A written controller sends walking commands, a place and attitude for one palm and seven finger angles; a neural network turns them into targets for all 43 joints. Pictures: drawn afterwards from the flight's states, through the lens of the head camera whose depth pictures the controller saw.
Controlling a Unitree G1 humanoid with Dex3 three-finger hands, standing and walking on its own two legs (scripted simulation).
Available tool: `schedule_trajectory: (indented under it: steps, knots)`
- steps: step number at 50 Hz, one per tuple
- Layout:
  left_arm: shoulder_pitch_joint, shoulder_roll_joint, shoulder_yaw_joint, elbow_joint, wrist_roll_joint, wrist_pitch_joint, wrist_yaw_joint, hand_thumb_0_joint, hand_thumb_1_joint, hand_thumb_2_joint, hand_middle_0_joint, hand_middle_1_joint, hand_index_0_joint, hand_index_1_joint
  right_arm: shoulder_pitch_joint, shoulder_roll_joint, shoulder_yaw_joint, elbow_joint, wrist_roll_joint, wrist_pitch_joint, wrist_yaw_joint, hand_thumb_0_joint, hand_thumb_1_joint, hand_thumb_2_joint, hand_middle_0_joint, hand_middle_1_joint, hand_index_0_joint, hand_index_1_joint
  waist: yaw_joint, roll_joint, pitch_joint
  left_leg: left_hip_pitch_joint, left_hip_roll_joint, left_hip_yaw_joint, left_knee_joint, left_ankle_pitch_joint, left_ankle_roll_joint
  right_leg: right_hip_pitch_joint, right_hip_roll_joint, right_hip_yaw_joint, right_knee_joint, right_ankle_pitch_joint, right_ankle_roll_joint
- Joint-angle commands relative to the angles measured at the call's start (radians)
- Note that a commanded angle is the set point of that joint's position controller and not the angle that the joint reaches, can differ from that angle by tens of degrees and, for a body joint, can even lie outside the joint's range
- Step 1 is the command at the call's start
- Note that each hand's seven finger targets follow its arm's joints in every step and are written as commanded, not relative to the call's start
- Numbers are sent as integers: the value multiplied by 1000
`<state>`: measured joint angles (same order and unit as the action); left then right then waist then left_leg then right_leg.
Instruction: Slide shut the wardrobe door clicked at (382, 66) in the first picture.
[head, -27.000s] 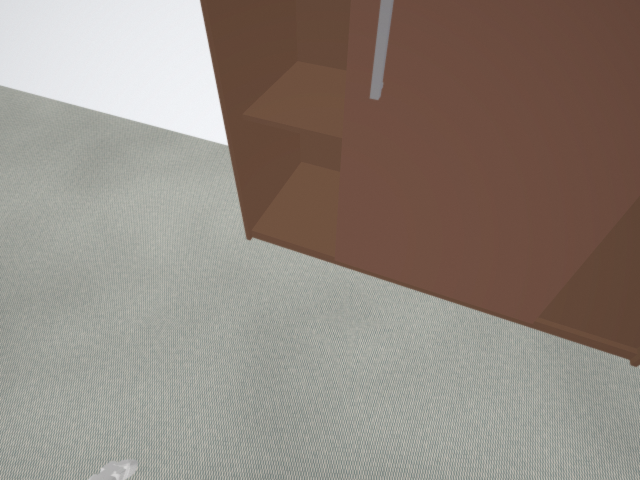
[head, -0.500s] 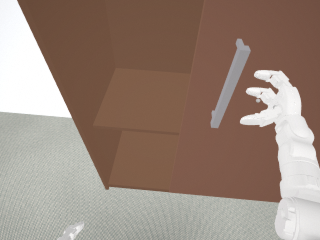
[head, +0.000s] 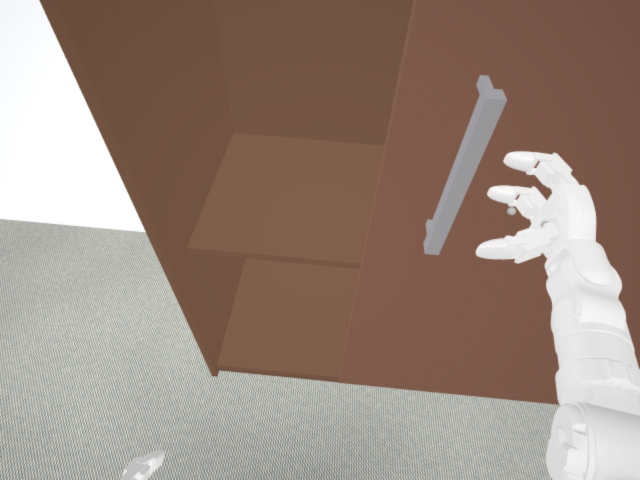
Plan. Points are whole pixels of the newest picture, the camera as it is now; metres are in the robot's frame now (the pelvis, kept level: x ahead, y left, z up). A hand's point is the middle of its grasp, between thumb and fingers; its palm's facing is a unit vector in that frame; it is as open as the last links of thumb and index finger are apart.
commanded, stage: move the hooked fingers beside the handle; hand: right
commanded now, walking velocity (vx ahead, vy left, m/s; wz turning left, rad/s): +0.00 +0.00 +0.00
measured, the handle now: (454, 176) +0.48 -0.12 +0.14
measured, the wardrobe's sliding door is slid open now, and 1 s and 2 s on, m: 0.38 0.38 0.38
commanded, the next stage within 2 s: feel for the door with the fingertips in 0.46 s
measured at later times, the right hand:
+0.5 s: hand (506, 205) +0.42 -0.17 +0.15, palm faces +0.02 +1.00 -0.01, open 14.0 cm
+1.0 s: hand (475, 196) +0.43 -0.14 +0.16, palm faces +0.00 +1.00 -0.01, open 14.0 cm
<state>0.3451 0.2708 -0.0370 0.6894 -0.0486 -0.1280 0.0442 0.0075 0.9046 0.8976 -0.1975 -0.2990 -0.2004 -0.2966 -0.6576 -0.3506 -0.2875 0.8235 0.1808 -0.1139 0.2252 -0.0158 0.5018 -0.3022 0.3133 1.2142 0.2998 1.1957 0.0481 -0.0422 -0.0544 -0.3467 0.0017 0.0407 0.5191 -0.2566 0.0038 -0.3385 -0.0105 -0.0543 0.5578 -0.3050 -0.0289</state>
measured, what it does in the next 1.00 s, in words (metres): stands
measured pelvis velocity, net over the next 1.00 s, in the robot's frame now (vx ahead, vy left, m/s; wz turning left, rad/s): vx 0.00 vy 0.01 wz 0.00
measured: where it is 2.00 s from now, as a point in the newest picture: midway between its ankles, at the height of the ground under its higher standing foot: outside the picture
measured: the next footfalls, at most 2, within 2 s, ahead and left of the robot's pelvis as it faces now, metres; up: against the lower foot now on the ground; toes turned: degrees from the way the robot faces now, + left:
none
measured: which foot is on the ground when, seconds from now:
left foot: down 0.00-1.00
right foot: down 0.00-1.00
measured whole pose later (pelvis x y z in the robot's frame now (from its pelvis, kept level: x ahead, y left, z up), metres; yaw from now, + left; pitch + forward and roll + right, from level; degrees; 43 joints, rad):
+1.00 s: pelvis +0.00 +0.01 +0.00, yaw +0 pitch +4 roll +1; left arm 0.31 0.26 -0.04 0.70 -0.04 -0.14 0.04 0.01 0.90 0.90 -0.20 -0.30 -0.20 -0.30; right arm -0.69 -0.26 -0.22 0.77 0.15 -0.13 0.12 -0.02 0.50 -0.30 0.30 1.20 0.30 1.20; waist 0.05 -0.04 -0.04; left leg -0.34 0.00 0.04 0.52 -0.26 0.01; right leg -0.32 -0.01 -0.05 0.55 -0.30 -0.02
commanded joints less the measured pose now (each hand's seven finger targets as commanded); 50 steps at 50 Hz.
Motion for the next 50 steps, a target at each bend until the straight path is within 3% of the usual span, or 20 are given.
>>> schedule_trajectory:
  steps: [1,6,7,9,10,12,15,19,21,22,24,25,28,30,33,36,40,44,48,50]
  knots:
    - [-14,137,55,-124,1,-47,7,0,900,900,-200,-300,-200,-300,-535,-247,-46,-371,8,-109,-20,0,500,-300,300,1200,300,1200,12,-29,-368,113,-14,-20,-27,316,25,207,-7,69,-52,331,0]
    - [-24,132,47,-102,-2,-50,15,0,900,900,-200,-300,-200,-300,-482,-246,-56,-272,-1,-86,-37,0,500,-300,300,1200,300,1200,11,-6,-271,100,-14,-15,-45,269,25,162,-6,66,-71,267,-1]
    - [-27,131,42,-103,-4,-50,14,0,900,900,-200,-300,-200,-300,-482,-216,-28,-248,-3,-75,-34,0,500,-300,300,1200,300,1200,15,-17,-242,89,-12,-13,-47,261,27,147,-2,64,-77,252,-1]
    - [-22,136,41,-99,-7,-46,14,0,900,900,-200,-300,-200,-300,-438,-203,-30,-157,-2,-44,-27,0,500,-300,300,1200,300,1200,14,20,-199,71,-10,-11,-53,238,26,109,-2,59,-80,213,-4]
    - [-13,144,43,-99,-7,-42,14,0,900,900,-200,-300,-200,-300,-415,-235,-54,-118,-6,-37,-26,0,500,-300,300,1200,300,1200,7,79,-195,91,-10,-9,-54,238,28,82,-1,60,-80,211,-8]
    - [-23,137,44,-121,-8,-42,10,0,900,900,-200,-300,-200,-300,-421,-182,-17,-162,0,-35,-14,0,500,-300,300,1200,300,1200,7,29,-241,102,-5,-16,-44,266,27,102,5,48,-74,226,-7]
    - [-17,140,48,-125,-5,-40,9,0,900,900,-200,-300,-200,-300,-419,-209,-39,-189,8,-58,-11,0,500,-300,300,1200,300,1200,6,78,-282,122,-8,-19,-37,293,24,108,0,47,-59,251,-11]
    - [-24,133,50,-128,-3,-44,12,0,900,900,-200,-300,-200,-300,-526,-238,-43,-312,8,-105,-18,0,500,-300,300,1200,300,1200,15,1,-343,129,-10,-29,-31,319,22,169,1,51,-53,286,-8]
    - [-26,131,47,-125,-1,-44,13,0,900,900,-200,-300,-200,-300,-550,-250,-44,-338,4,-113,-26,0,500,-300,300,1200,300,1200,20,-8,-336,132,-10,-31,-36,318,21,173,0,54,-55,284,-10]
    - [-25,130,48,-120,-1,-45,15,0,900,900,-200,-300,-200,-300,-523,-267,-64,-322,0,-112,-30,0,500,-300,300,1200,300,1200,9,-23,-332,135,-10,-31,-37,317,23,173,1,54,-57,286,-8]
    - [-31,125,44,-120,-5,-47,14,0,900,900,-200,-300,-200,-300,-502,-223,-26,-305,-4,-100,-27,0,500,-300,300,1200,300,1200,11,-49,-298,115,-9,-22,-39,303,27,174,1,57,-66,284,-3]
    - [-29,132,45,-115,-5,-46,13,0,900,900,-200,-300,-200,-300,-495,-232,-32,-273,-3,-88,-29,0,500,-300,300,1200,300,1200,14,-4,-282,115,-10,-23,-46,297,25,155,1,56,-64,269,-8]
    - [-23,137,43,-109,-10,-40,16,0,900,900,-200,-300,-200,-300,-446,-213,-31,-169,2,-50,-17,0,500,-300,300,1200,300,1200,13,27,-223,98,-9,-18,-53,258,25,106,2,51,-78,213,-8]
    - [-27,137,45,-119,-10,-43,11,0,900,900,-200,-300,-200,-300,-437,-176,-7,-180,10,-42,-15,0,500,-300,300,1200,300,1200,7,38,-250,110,-7,-18,-52,268,26,112,5,49,-73,227,-10]
    - [-26,131,48,-130,-8,-49,5,0,900,900,-200,-300,-200,-300,-450,-125,28,-258,16,-49,-14,0,500,-300,300,1200,300,1200,10,-1,-310,114,-8,-15,-36,320,27,164,3,53,-63,296,-5]
    - [-26,131,51,-121,-7,-46,0,0,900,900,-200,-300,-200,-300,-472,-120,31,-277,19,-62,-36,0,500,-300,300,1200,300,1200,20,45,-288,101,-12,-15,-42,304,21,152,-1,54,-59,276,-7]
    - [-32,132,49,-109,-2,-41,4,0,900,900,-200,-300,-200,-300,-505,-195,-30,-274,2,-73,-83,0,500,-300,300,1200,300,1200,13,73,-262,108,-9,-24,-50,256,18,117,0,53,-66,220,-11]
    - [-39,113,45,-112,1,-50,-1,0,900,900,-200,-300,-200,-300,-548,-132,30,-323,-26,-92,-108,0,500,-300,300,1200,300,1200,14,-46,-300,96,-8,-23,-36,275,25,175,4,56,-66,257,-2]
    - [-35,117,48,-105,0,-50,-1,0,900,900,-200,-300,-200,-300,-510,-110,31,-270,-23,-77,-117,0,500,-300,300,1200,300,1200,13,21,-305,109,-12,-16,-33,290,24,169,-2,58,-69,271,3]
    - [-25,128,50,-95,3,-43,2,0,900,900,-200,-300,-200,-300,-478,-166,-30,-202,-20,-62,-123,0,500,-300,300,1200,300,1200,5,103,-285,133,-11,-20,-40,297,20,123,-2,50,-68,255,-7]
